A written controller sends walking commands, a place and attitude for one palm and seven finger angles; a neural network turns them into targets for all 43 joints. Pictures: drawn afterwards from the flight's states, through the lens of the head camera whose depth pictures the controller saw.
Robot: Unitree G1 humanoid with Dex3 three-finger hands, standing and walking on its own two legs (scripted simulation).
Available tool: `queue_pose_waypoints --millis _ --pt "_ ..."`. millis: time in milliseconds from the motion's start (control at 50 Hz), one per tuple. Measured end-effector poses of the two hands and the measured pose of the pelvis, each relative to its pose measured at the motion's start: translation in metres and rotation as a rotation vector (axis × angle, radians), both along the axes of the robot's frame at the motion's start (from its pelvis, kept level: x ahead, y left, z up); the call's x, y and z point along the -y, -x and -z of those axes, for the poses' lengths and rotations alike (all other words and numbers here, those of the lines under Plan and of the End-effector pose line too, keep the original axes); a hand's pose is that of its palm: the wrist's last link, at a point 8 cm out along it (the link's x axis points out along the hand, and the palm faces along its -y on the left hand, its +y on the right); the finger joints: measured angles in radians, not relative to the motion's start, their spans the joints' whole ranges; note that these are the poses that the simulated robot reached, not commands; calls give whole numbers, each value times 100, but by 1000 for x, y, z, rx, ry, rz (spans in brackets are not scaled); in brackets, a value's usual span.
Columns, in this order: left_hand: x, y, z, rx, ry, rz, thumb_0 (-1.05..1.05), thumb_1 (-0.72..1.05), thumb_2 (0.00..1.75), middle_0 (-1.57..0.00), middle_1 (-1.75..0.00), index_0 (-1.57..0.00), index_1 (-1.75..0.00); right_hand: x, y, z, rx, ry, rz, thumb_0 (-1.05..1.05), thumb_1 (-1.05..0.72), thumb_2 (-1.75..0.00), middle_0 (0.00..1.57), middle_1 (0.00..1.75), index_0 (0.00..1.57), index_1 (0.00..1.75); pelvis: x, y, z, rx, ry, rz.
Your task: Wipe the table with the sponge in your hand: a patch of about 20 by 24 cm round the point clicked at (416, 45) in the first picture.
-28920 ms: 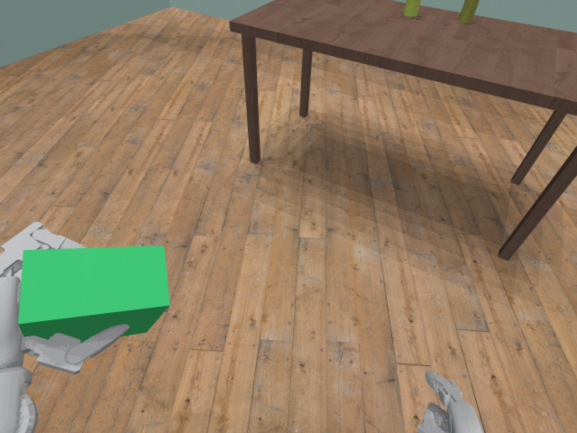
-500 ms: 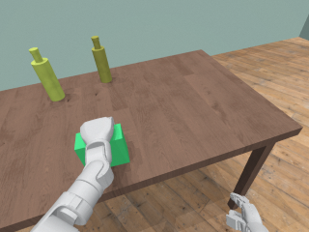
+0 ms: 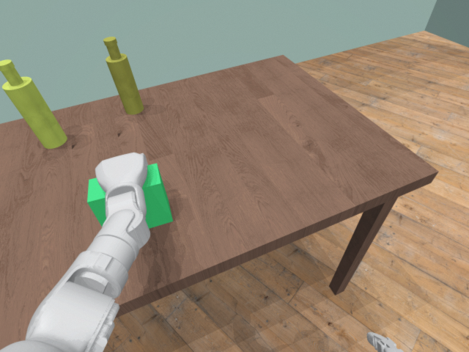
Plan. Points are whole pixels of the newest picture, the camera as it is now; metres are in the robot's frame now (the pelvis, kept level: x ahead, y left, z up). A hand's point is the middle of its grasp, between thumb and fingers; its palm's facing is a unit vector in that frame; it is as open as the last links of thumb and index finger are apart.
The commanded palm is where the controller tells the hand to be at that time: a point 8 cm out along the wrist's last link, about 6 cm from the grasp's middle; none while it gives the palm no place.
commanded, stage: wipe forward along the third lane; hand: left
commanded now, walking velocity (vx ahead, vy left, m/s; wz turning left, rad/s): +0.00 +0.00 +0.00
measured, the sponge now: (136, 208) +0.39 +0.22 +0.02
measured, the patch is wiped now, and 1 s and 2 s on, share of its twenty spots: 0.90 1.00 1.00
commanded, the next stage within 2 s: wipe back along the third lane in 0.74 s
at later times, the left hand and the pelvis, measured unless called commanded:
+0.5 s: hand (128, 174) +0.45 +0.24 +0.06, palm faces -0.07 -0.02 -1.00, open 9.9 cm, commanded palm +0.43 +0.23 +0.09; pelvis +0.01 +0.02 +0.00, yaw +0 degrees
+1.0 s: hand (125, 165) +0.47 +0.26 +0.06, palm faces -0.06 +0.00 -1.00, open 9.9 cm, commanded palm +0.44 +0.24 +0.09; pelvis +0.01 +0.04 +0.00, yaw -1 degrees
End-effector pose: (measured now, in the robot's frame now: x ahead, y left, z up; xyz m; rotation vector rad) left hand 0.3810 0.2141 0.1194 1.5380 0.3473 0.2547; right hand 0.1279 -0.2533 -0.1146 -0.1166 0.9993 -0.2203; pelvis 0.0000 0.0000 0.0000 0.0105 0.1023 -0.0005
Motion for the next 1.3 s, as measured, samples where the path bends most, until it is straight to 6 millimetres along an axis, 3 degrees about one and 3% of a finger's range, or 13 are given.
queue_pose_waypoints --millis 520,880,1040,1160,1300 --pt "-22 -50 1 -11 -6 -3 0 -52 107 -75 -135 -78 -134 -21 7 2 -77 10 13 1 -90 -90 20 30 20 30 -22 -12 1 -72 18 -1" --pt "-36 -77 -2 -15 -18 -30 0 -52 107 -75 -135 -78 -134 -30 50 8 -155 21 67 1 -90 -90 20 30 20 30 -35 -8 5 -121 30 8" --pt "-38 -74 2 12 -16 -10 0 -52 107 -75 -135 -77 -135 -31 70 11 -212 12 90 1 -90 -90 20 30 20 30 -39 -13 4 -120 33 19" --pt "-37 -67 1 33 -15 -7 0 -51 107 -74 -136 -77 -135 -36 55 8 -195 -5 80 1 -90 -90 20 30 20 30 -41 -19 1 -100 33 19" --pt "-35 -56 0 40 -9 -11 0 -51 107 -74 -136 -76 -135 -46 4 0 -100 -25 27 1 -90 -90 20 30 20 30 -44 -28 -2 -73 31 14"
